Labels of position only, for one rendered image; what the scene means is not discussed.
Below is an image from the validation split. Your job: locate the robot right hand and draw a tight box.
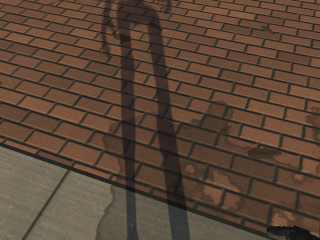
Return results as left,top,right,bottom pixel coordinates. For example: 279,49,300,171
266,225,320,240

